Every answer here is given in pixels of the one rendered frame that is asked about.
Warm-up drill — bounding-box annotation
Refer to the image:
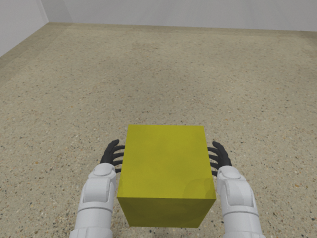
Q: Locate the robot right forearm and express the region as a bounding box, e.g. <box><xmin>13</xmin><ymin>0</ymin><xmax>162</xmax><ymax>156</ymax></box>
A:
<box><xmin>216</xmin><ymin>165</ymin><xmax>266</xmax><ymax>238</ymax></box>

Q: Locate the robot left forearm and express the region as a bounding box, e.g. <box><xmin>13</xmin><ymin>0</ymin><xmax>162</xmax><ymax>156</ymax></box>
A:
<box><xmin>69</xmin><ymin>163</ymin><xmax>116</xmax><ymax>238</ymax></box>

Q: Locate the right robot hand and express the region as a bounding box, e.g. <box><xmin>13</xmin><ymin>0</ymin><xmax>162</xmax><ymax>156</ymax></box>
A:
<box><xmin>207</xmin><ymin>141</ymin><xmax>232</xmax><ymax>176</ymax></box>

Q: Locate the left robot hand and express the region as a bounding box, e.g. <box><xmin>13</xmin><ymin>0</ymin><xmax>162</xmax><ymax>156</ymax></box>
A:
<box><xmin>100</xmin><ymin>139</ymin><xmax>125</xmax><ymax>173</ymax></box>

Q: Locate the carton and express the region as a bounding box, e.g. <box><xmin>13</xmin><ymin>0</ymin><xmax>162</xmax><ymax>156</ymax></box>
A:
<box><xmin>117</xmin><ymin>124</ymin><xmax>217</xmax><ymax>228</ymax></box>

